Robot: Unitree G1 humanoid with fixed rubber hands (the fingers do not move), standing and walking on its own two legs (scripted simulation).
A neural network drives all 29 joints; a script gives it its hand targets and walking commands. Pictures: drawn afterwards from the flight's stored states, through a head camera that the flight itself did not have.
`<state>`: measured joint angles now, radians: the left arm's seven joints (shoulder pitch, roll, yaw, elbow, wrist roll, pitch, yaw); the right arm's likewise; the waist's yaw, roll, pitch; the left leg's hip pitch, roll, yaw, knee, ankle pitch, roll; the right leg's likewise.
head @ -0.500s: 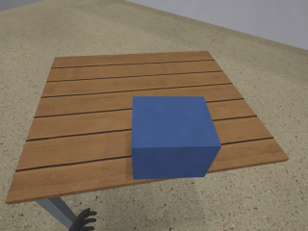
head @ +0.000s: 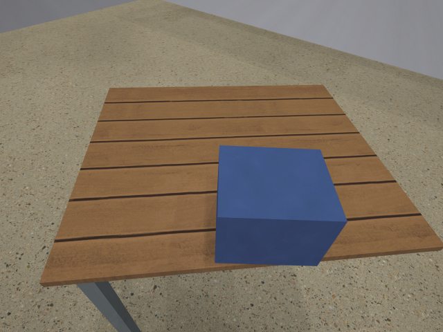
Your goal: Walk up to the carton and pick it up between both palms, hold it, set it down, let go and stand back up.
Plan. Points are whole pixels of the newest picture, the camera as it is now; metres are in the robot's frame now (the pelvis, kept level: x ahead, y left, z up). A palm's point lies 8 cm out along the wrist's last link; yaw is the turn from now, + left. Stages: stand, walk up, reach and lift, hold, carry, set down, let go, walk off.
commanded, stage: stand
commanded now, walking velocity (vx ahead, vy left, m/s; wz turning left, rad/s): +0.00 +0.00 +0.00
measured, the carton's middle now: (268, 205) +0.37 -0.08 +0.02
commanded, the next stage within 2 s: none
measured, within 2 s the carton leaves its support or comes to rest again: neither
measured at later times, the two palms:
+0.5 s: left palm out of the picture -0.06 +0.18 -0.15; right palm out of the picture -0.06 -0.21 -0.14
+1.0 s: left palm out of the picture -0.06 +0.15 -0.15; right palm out of the picture -0.04 -0.23 -0.14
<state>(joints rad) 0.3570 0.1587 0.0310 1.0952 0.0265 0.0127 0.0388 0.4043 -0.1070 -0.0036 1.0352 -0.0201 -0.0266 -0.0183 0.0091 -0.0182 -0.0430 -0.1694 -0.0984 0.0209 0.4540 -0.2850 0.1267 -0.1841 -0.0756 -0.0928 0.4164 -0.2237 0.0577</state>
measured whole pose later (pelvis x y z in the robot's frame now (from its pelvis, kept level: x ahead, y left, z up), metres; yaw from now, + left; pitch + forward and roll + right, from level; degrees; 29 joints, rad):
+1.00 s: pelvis +0.00 -0.04 +0.00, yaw +2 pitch -2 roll -1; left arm 0.33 0.08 -0.01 1.23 0.02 0.00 0.05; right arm 0.38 -0.09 0.04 1.15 -0.01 -0.03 -0.04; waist 0.00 -0.01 0.01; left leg -0.13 -0.07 -0.03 0.44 -0.27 0.08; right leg -0.14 -0.05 -0.14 0.41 -0.23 0.02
